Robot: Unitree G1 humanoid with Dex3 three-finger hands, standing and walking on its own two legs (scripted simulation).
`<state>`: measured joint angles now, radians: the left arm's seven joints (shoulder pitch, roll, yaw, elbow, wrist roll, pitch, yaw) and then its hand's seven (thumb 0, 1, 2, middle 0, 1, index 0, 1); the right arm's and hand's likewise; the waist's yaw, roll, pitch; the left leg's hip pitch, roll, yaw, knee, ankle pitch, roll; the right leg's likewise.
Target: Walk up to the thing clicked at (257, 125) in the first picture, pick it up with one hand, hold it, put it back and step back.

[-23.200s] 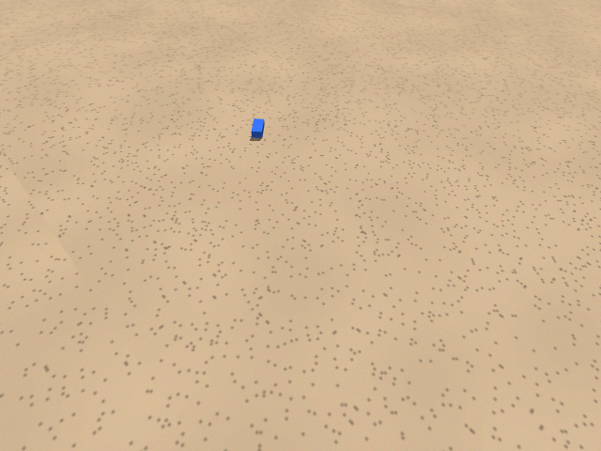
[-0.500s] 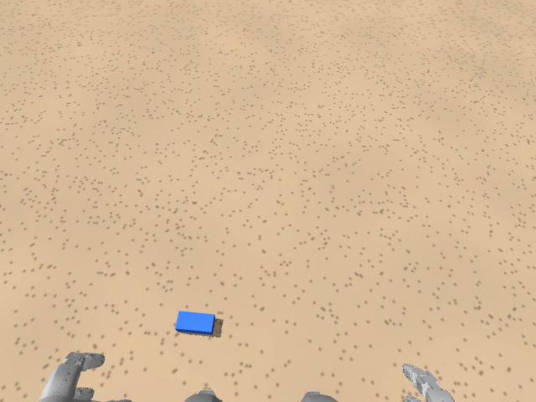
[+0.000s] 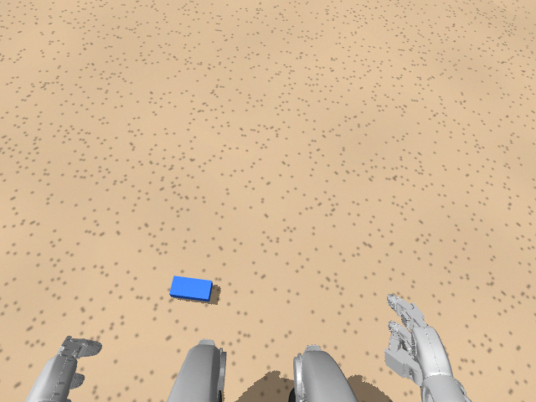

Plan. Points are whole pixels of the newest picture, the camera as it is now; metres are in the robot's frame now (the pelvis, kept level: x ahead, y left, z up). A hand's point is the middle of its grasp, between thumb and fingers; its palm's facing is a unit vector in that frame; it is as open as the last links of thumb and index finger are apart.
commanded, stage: rise first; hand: left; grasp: from above
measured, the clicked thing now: (191, 288) +0.41 +0.20 -0.63
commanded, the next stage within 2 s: approach in 1.86 s
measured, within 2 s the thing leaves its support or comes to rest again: neither
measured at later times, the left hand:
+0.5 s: hand (128, 338) +0.24 +0.27 -0.32, palm faces -0.46 -0.43 -0.78, open 14.1 cm
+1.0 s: hand (148, 310) +0.31 +0.27 -0.44, palm faces -0.48 -0.12 -0.87, open 14.3 cm
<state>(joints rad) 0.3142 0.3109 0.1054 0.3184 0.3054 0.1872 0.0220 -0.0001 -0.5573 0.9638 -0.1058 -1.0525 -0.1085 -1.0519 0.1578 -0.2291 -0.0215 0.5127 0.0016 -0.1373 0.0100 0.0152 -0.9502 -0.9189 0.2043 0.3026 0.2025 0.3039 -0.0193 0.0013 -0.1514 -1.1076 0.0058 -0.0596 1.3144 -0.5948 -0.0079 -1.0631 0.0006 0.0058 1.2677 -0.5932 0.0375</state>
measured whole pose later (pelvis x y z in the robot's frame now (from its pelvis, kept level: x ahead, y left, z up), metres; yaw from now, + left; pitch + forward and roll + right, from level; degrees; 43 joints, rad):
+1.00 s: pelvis -0.09 +0.00 -0.29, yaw -5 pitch +33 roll -7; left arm -0.64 0.64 0.11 1.14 1.15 -0.34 0.30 0.00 -0.55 1.07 -0.08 -0.95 -0.06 -0.97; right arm 0.14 -0.26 -0.03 0.77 -0.09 -0.03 0.11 0.01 -0.89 -0.90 0.20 0.30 0.20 0.30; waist -0.11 -0.01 -0.11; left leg -2.20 -0.02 -0.13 2.29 -0.67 -0.03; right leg -2.12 0.04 -0.02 2.22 -0.68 0.05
